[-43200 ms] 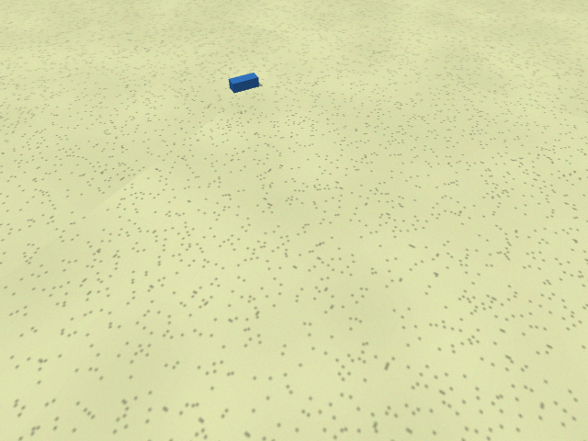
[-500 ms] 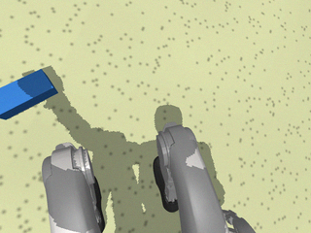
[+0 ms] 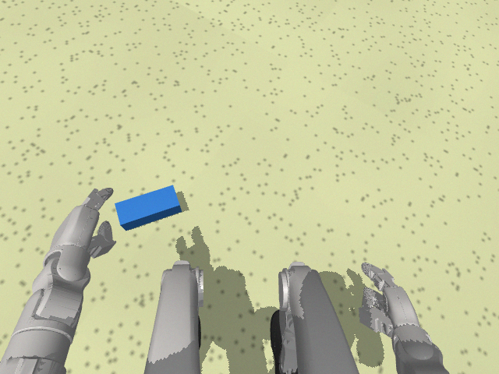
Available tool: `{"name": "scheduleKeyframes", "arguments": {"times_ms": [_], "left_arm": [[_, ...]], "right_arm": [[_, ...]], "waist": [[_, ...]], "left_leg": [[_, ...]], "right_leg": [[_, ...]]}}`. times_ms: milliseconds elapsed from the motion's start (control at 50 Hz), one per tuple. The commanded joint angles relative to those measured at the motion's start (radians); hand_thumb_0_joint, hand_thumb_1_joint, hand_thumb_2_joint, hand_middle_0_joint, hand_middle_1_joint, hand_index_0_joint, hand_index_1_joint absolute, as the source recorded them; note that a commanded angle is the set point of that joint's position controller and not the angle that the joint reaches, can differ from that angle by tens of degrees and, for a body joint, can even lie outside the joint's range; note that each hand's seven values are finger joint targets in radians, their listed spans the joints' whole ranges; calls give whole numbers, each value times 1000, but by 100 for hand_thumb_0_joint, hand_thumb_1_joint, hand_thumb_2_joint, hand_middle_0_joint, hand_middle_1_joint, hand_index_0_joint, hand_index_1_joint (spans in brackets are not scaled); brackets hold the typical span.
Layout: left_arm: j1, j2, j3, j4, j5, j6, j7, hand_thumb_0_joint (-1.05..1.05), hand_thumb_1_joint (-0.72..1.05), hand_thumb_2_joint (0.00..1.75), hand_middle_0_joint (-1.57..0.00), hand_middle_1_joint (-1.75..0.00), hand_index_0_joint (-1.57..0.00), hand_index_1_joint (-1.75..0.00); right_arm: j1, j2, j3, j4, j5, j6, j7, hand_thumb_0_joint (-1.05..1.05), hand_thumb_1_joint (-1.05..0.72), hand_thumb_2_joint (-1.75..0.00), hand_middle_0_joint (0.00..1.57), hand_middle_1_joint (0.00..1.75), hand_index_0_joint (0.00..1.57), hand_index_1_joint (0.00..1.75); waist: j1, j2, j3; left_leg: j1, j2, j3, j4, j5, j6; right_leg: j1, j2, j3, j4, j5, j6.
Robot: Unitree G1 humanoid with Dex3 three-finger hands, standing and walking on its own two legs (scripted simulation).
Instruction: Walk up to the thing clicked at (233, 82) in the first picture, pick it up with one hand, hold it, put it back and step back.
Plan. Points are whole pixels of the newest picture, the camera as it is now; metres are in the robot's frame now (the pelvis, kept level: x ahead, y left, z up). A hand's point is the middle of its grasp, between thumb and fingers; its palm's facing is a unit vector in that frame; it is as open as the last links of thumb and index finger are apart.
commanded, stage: home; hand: left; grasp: from above
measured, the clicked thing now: (149, 207) +0.52 +0.28 -0.50
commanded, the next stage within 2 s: none
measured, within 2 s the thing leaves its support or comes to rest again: neither
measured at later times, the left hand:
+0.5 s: hand (79, 275) +0.24 +0.19 +0.10, palm faces +0.12 -0.97 -0.22, open 7.4 cm
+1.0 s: hand (67, 297) +0.22 +0.18 +0.14, palm faces +0.13 -0.97 -0.19, open 7.4 cm
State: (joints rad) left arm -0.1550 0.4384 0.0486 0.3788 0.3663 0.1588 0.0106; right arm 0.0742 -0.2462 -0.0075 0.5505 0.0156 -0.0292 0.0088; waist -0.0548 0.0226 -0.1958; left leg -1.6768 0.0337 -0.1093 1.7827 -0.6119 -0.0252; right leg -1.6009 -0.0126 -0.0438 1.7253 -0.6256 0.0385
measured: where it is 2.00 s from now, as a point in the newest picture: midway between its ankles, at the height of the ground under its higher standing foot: (236, 365)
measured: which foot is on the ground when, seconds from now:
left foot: down 0.00-1.00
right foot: down 0.00-1.00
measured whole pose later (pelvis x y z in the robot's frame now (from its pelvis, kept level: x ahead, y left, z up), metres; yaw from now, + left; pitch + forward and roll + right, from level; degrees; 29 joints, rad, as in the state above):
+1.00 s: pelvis +0.07 -0.01 +0.19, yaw +4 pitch +9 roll -3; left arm 0.50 0.22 0.04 -0.13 -0.05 0.46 0.01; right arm 0.27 -0.22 0.03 0.53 0.00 -0.26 -0.19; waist -0.04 0.04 -0.15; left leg -0.71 0.04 -0.08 1.01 -0.47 -0.03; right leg -0.63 -0.02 -0.06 0.95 -0.48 0.02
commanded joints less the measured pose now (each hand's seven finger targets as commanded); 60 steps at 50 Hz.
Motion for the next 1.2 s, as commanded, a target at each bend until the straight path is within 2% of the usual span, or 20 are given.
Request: {"name": "scheduleKeyframes", "arguments": {"times_ms": [0, 20, 60, 80, 120, 180, 220, 240, 280, 340, 360, 400, 480, 540, 560, 680, 740, 820, 920, 1180], "left_arm": [[-67, 151, 95, -258, -100, 26, 52, 0, 90, 90, -20, -30, -20, -30], [-56, 135, 92, -304, -135, 36, 53, 0, 90, 90, -20, -30, -20, -30], [16, 106, 90, -335, -187, 64, 56, 0, 90, 90, -20, -30, -20, -30], [43, 89, 83, -342, -208, 79, 57, 0, 90, 90, -20, -30, -20, -30], [119, 74, 93, -380, -249, 108, 63, 0, 90, 90, -20, -30, -20, -30], [187, 23, 74, -422, -301, 153, 70, 0, 90, 90, -20, -30, -20, -30], [240, -9, 67, -453, -336, 183, 76, 0, 90, 90, -20, -30, -20, -30], [268, -16, 81, -469, -352, 195, 79, 0, 90, 90, -20, -30, -20, -30], [328, -47, 79, -490, -381, 217, 78, 0, 90, 90, -20, -30, -20, -30], [378, -70, 75, -552, -409, 236, 76, 0, 90, 90, -20, -30, -20, -30], [422, -78, 83, -555, -417, 245, 76, 0, 90, 90, -20, -30, -20, -30], [473, -99, 77, -593, -429, 254, 70, 0, 90, 90, -20, -30, -20, -30], [579, -112, 66, -676, -436, 272, 57, 0, 90, 90, -20, -30, -20, -30], [641, -129, 55, -688, -432, 281, 46, 0, 90, 90, -20, -30, -20, -30], [633, -133, 42, -694, -429, 281, 40, 0, 90, 90, -20, -30, -20, -30], [632, -123, 51, -703, -422, 275, 17, 0, 90, 90, -20, -30, -20, -30], [595, -117, 49, -700, -415, 263, 9, 0, 90, 90, -20, -30, -20, -30], [610, -111, 59, -717, -412, 255, 8, 0, 90, 90, -20, -30, -20, -30], [627, -112, 48, -717, -406, 251, 12, 0, 90, 90, -20, -30, -20, -30], [625, -118, 48, -699, -416, 256, 13, 0, 90, 90, -20, -30, -20, -30]], "right_arm": [[56, -157, -57, -97, 15, -54, -43, 0, -90, -90, 20, 30, 20, 30], [56, -152, -55, -102, 14, -60, -48, 0, -90, -90, 20, 30, 20, 30], [47, -144, -49, -117, 19, -72, -61, 0, -90, -90, 20, 30, 20, 30], [52, -135, -46, -110, 19, -77, -66, 0, -90, -90, 20, 30, 20, 30], [65, -129, -37, -123, 20, -87, -79, 0, -90, -90, 20, 30, 20, 30], [85, -112, -25, -125, 23, -102, -101, 0, -90, -90, 20, 30, 20, 30], [105, -103, -12, -130, 27, -118, -120, 0, -90, -90, 20, 30, 20, 30], [115, -103, -12, -127, 27, -126, -129, 0, -90, -90, 20, 30, 20, 30], [130, -97, -5, -124, 26, -142, -147, 0, -90, -90, 20, 30, 20, 30], [145, -92, -3, -138, 23, -167, -171, 0, -90, -90, 20, 30, 20, 30], [157, -90, 1, -141, 21, -175, -178, 0, -90, -90, 20, 30, 20, 30], [165, -83, 3, -152, 15, -189, -188, 0, -90, -90, 20, 30, 20, 30], [170, -78, 0, -175, 12, -214, -204, 0, -90, -90, 20, 30, 20, 30], [171, -73, 0, -183, 7, -227, -211, 0, -90, -90, 20, 30, 20, 30], [170, -75, -2, -179, 4, -231, -212, 0, -90, -90, 20, 30, 20, 30], [147, -85, -10, -189, -4, -259, -215, 0, -90, -90, 20, 30, 20, 30], [148, -90, -13, -179, -8, -272, -216, 0, -90, -90, 20, 30, 20, 30], [143, -89, -14, -177, -13, -284, -213, 0, -90, -90, 20, 30, 20, 30], [147, -91, -15, -164, -15, -285, -211, 0, -90, -90, 20, 30, 20, 30], [137, -93, -11, -167, -13, -285, -209, 0, -90, -90, 20, 30, 20, 30]], "waist": [[-16, 127, -409], [-23, 143, -407], [-21, 123, -396], [-29, 126, -365], [-17, 118, -354], [-34, 90, -309], [-33, 76, -269], [-27, 76, -266], [-23, 81, -232], [-24, 94, -198], [-16, 85, -181], [-10, 92, -129], [4, 86, -108], [2, 37, -64], [-2, 33, -56], [-2, -14, 4], [-6, -4, 2], [5, 17, -34], [10, 48, -64], [14, 24, -18]], "left_leg": [[502, -13, 23, -390, -4, 46], [529, -13, 21, -419, -8, 46], [592, -12, 8, -470, -13, 43], [608, -12, 12, -492, 6, 42], [671, -11, 0, -545, 26, 38], [724, -13, 6, -610, 60, 38], [762, -16, 7, -657, 84, 36], [790, -14, 7, -676, 106, 35], [843, -12, 2, -726, 144, 30], [915, -13, 17, -781, 201, 27], [935, -15, 22, -802, 217, 28], [963, -16, 29, -849, 211, 26], [1029, -19, 36, -901, 285, 24], [1037, -29, 57, -909, 311, 33], [1043, -31, 58, -914, 312, 34], [1051, -34, 72, -939, 273, 40], [1066, -37, 82, -930, 279, 41], [1084, -40, 82, -924, 299, 38], [1112, -36, 75, -925, 357, 32], [1085, -28, 60, -947, 295, 31]], "right_leg": [[321, 25, 6, -346, 63, -57], [351, 25, 9, -369, 60, -56], [400, 26, 8, -416, 57, -54], [422, 23, 12, -441, 72, -53], [484, 26, 8, -484, 94, -52], [585, 27, 15, -576, 127, -49], [646, 28, 16, -632, 147, -49], [676, 28, 16, -652, 165, -49], [722, 30, 9, -688, 199, -47], [795, 31, 5, -752, 246, -45], [818, 31, 1, -775, 259, -45], [850, 34, -3, -822, 253, -43], [926, 39, -18, -876, 308, -40], [953, 41, -24, -916, 322, -38], [957, 40, -22, -927, 323, -37], [954, 35, -32, -961, 275, -26], [950, 29, -26, -959, 285, -23], [975, 25, -24, -951, 309, -24], [991, 28, -24, -931, 361, -29], [976, 35, -34, -941, 299, -30]]}}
